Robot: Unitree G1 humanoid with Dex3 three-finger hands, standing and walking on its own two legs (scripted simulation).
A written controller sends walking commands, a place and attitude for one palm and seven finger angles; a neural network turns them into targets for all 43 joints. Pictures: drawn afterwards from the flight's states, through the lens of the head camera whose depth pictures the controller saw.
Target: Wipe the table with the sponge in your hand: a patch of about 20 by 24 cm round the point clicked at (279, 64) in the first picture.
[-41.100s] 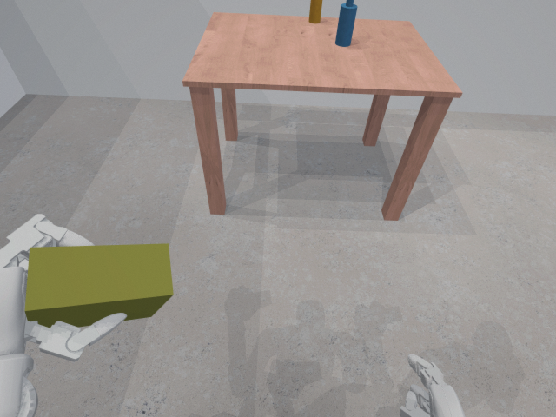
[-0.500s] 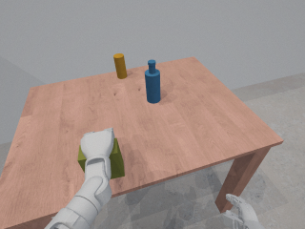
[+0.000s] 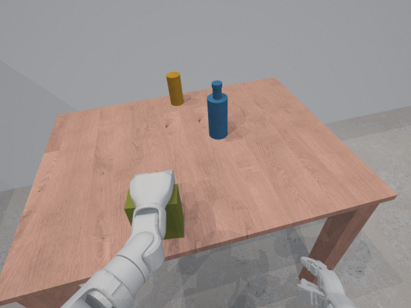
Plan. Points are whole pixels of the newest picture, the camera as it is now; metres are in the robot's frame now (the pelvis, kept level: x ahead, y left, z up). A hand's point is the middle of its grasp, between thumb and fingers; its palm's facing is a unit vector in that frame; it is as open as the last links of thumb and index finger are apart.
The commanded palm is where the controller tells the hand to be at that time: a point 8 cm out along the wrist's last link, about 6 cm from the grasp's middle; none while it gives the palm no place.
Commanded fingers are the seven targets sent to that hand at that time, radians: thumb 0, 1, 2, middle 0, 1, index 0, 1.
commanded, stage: slide across to the third lane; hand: left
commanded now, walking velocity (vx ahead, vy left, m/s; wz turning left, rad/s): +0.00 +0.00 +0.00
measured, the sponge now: (158, 219) +0.32 +0.16 -0.02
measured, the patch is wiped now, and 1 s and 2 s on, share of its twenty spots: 0.80 0.85 0.90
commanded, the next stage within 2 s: wipe forward along the third lane in 0.36 s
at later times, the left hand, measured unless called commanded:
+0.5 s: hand (185, 196) +0.35 +0.10 +0.03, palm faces -0.03 -0.02 -1.00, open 10.2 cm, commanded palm +0.32 +0.09 +0.08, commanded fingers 0.00 0.10 1.30 -1.20 -1.60 -1.20 -1.60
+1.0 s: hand (185, 184) +0.39 +0.11 +0.03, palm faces -0.07 -0.02 -1.00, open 10.1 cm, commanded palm +0.37 +0.12 +0.06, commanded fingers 0.00 0.10 1.30 -1.20 -1.60 -1.20 -1.60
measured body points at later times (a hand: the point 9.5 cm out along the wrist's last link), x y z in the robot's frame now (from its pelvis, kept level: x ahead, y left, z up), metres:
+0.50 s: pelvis -0.02 -0.02 +0.00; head -0.04 -0.05 +0.45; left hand +0.35 +0.10 +0.09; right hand +0.17 -0.24 -0.11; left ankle +0.02 +0.11 -0.73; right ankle -0.01 -0.09 -0.73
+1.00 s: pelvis -0.02 -0.03 +0.00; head -0.02 -0.06 +0.44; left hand +0.38 +0.10 +0.09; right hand +0.11 -0.28 -0.13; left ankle +0.02 +0.11 -0.73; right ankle -0.01 -0.09 -0.73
